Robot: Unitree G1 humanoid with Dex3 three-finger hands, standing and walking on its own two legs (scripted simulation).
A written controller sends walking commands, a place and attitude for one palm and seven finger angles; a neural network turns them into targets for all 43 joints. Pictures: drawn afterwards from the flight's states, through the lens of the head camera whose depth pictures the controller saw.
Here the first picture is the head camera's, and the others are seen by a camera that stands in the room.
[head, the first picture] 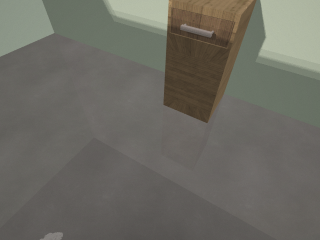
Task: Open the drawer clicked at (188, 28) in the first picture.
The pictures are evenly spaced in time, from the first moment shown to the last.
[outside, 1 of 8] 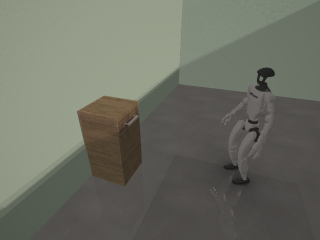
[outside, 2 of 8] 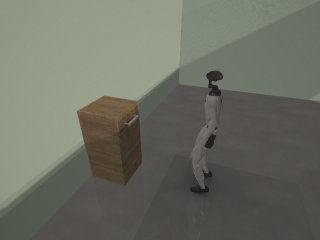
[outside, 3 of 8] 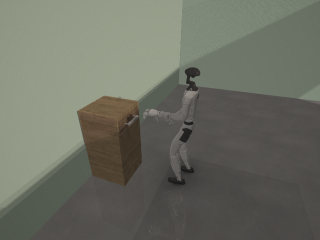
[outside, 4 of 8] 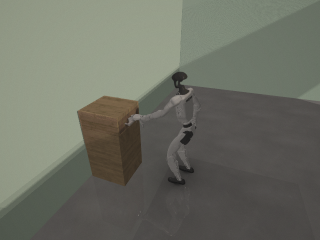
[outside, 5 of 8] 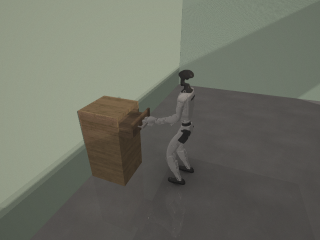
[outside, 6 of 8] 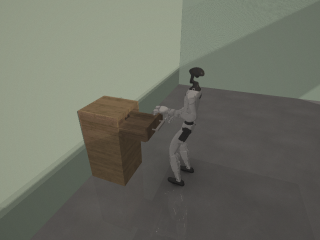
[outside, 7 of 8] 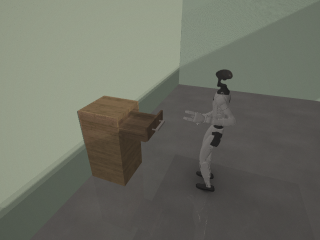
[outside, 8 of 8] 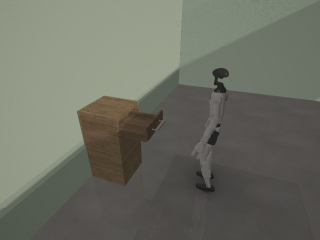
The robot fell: no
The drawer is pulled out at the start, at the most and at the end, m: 0.00 0.30 0.30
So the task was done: yes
